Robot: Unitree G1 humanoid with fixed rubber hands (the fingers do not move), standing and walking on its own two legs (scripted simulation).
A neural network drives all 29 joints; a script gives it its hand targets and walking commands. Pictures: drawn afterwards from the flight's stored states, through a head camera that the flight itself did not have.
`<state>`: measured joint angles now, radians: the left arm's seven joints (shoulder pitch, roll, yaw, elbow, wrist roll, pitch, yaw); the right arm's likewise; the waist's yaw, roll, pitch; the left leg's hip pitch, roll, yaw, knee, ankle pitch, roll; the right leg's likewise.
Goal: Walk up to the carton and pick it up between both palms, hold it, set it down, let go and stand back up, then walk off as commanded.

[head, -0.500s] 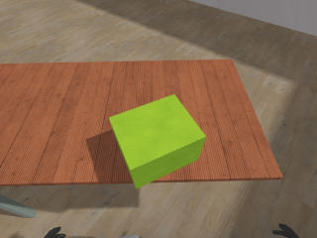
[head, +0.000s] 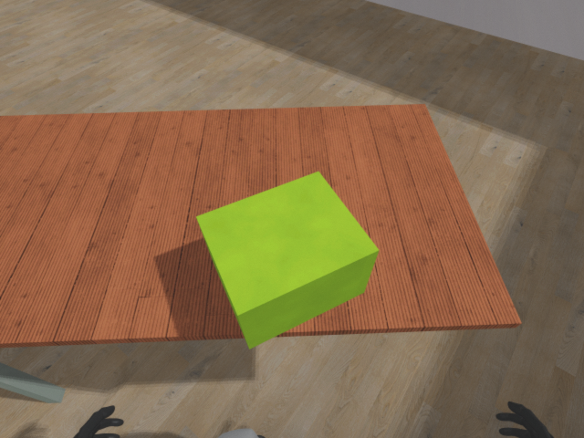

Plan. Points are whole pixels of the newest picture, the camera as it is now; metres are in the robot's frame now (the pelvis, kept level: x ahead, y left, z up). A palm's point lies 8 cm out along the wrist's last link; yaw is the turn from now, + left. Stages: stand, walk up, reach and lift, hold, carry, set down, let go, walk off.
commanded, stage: reach and lift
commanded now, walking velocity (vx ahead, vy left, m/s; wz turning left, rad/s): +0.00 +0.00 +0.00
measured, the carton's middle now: (285, 257) +0.39 +0.04 -0.04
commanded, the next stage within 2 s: none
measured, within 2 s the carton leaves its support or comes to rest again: neither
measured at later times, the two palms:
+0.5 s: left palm (127, 386) +0.19 +0.26 -0.07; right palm (553, 396) +0.18 -0.33 -0.06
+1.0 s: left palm (132, 392) +0.18 +0.24 -0.04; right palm (522, 368) +0.21 -0.30 -0.05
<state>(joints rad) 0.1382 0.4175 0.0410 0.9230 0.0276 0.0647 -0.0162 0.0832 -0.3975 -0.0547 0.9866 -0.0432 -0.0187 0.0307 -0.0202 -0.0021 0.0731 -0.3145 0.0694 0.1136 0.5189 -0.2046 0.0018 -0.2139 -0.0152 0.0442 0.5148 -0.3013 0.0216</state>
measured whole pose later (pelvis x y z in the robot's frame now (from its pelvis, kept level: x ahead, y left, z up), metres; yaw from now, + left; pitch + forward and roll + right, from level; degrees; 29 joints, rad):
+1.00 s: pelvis +0.04 -0.04 +0.01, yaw +4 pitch -1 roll +0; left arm 0.24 0.21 0.15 0.34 0.03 0.22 0.05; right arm 0.18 -0.38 0.02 0.69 0.13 -0.17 0.12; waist 0.01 -0.01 0.03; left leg -0.19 0.07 0.04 0.36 -0.14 -0.05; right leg -0.07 0.00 -0.04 0.37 -0.28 -0.01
